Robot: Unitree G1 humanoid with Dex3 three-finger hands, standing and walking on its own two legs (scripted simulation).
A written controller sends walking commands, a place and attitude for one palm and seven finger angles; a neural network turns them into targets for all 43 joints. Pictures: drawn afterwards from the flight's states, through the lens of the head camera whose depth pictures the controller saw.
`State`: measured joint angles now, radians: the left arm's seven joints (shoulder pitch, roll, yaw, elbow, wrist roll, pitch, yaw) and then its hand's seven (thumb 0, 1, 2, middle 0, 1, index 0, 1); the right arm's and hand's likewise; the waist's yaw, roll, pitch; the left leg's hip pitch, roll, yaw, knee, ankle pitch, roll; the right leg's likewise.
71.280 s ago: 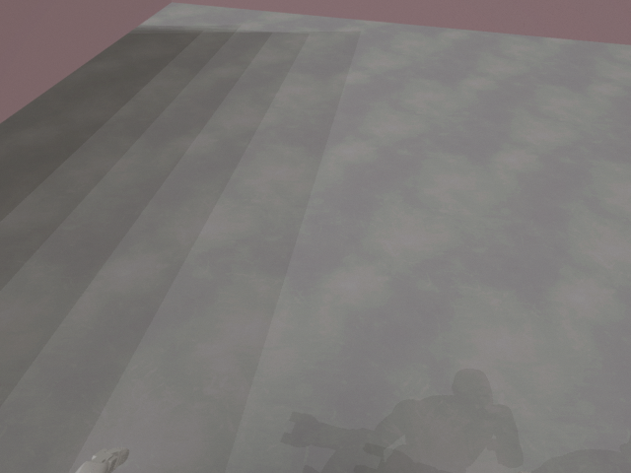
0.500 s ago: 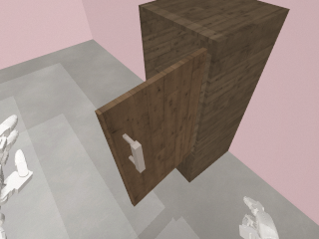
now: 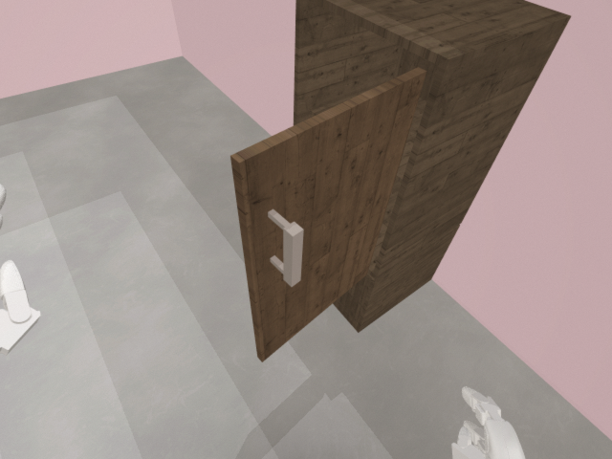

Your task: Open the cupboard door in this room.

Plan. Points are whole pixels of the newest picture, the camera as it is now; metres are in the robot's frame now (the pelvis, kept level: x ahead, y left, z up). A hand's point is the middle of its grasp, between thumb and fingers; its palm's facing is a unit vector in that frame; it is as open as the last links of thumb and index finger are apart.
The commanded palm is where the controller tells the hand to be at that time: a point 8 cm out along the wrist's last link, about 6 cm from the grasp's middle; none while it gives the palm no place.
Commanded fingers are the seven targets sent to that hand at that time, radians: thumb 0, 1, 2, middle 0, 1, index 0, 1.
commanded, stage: step back with the hand held close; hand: left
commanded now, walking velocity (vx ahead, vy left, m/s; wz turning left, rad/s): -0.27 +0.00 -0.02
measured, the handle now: (284, 248) +0.40 +0.07 +0.03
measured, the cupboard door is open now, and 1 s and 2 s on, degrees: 96 96 96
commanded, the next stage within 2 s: stop stepping back and stand still in 0.70 s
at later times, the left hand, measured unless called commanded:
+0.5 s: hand out of the picture +0.12 +0.28 +0.17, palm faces +0.42 -0.78 -0.47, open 7.4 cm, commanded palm +0.05 +0.32 +0.19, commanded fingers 0.00 0.90 0.90 -0.20 -0.30 -0.20 -0.30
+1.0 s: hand out of the picture +0.02 +0.29 +0.20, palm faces +0.37 -0.89 -0.28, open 7.4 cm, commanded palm -0.06 +0.33 +0.19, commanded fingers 0.00 0.90 0.90 -0.20 -0.30 -0.20 -0.30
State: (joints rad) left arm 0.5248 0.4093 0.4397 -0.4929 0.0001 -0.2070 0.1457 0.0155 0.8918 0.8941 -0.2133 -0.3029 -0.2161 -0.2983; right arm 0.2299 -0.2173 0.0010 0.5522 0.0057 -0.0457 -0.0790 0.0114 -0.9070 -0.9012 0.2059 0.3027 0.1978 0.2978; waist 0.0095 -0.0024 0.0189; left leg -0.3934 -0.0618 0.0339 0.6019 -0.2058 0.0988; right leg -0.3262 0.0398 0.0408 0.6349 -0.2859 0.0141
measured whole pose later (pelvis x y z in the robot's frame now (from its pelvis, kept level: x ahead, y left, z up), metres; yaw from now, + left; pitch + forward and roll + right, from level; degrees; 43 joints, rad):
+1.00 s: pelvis -0.24 +0.05 -0.01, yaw -7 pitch -5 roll -4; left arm 0.27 0.45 0.45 -0.48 -0.05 -0.20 0.12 0.01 0.89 0.89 -0.21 -0.30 -0.21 -0.30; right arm 0.15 -0.15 0.04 0.68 0.00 -0.16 -0.04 0.01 -0.91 -0.90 0.21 0.30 0.20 0.30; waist -0.01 -0.05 0.04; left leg -0.48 -0.03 -0.04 0.59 -0.06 0.05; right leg -0.26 0.07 0.05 1.05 -0.58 0.00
